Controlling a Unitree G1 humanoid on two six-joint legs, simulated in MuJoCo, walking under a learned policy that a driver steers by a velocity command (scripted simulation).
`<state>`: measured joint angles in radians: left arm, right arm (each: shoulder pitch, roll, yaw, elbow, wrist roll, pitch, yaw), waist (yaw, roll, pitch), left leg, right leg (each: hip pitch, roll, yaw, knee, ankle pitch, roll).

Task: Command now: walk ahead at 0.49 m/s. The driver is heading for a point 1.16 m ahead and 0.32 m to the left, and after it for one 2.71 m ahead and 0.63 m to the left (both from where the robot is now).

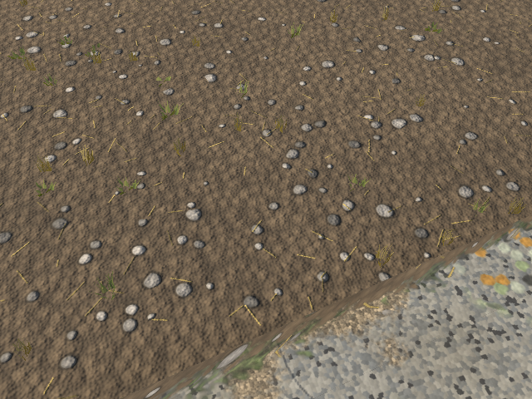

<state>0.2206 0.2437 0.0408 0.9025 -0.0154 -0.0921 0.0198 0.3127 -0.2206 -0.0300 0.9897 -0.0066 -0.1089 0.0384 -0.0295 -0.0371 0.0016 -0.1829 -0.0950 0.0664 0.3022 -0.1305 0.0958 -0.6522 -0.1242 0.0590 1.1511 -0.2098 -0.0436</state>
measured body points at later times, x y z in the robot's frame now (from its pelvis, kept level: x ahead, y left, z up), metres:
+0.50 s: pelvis +0.27 -0.07 +0.00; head +0.28 -0.08 +0.45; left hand +0.29 +0.19 -0.13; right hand +0.36 -0.34 -0.14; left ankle +0.25 +0.09 -0.65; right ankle +0.30 -0.17 -0.74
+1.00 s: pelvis +0.48 +0.03 -0.01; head +0.50 +0.05 +0.44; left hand +0.50 +0.34 -0.12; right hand +0.67 -0.18 -0.12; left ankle +0.48 +0.09 -0.74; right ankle +0.53 -0.14 -0.65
